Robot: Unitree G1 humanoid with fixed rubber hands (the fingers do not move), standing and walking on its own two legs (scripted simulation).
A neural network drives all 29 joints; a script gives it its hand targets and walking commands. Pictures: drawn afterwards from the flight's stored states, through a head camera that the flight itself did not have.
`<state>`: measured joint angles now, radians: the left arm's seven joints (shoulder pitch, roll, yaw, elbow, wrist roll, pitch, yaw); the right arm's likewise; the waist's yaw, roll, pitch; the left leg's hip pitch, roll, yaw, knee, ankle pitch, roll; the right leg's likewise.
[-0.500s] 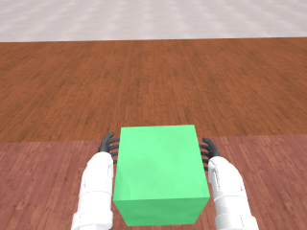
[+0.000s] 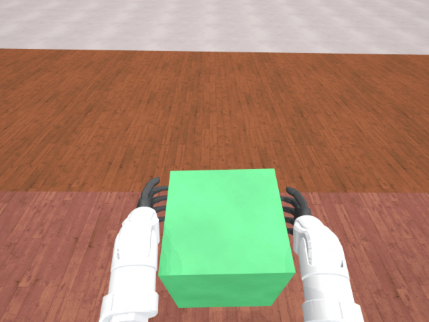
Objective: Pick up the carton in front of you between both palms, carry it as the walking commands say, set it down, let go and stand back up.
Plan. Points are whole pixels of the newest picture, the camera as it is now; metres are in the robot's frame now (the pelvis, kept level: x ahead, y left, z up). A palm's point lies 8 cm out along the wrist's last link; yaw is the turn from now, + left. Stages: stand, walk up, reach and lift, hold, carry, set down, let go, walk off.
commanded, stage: carry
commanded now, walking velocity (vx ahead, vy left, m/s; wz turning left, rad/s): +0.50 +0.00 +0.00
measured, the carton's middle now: (223, 242) +0.29 -0.01 -0.03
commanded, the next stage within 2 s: none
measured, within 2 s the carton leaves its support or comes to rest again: neither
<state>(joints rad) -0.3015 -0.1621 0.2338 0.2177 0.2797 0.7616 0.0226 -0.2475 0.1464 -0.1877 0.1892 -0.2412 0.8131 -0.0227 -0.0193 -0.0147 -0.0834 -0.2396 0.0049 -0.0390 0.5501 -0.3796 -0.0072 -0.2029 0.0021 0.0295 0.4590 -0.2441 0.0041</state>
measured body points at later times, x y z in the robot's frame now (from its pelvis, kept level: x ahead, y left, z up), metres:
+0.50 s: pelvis +0.20 +0.01 +0.00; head +0.18 +0.02 +0.45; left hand +0.46 +0.18 +0.08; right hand +0.46 -0.13 +0.08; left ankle +0.24 +0.13 -0.70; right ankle +0.12 -0.09 -0.74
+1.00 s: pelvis +0.51 +0.06 +0.00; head +0.51 +0.07 +0.45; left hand +0.78 +0.21 +0.10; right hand +0.76 -0.10 +0.10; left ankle +0.39 +0.13 -0.74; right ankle +0.65 -0.08 -0.70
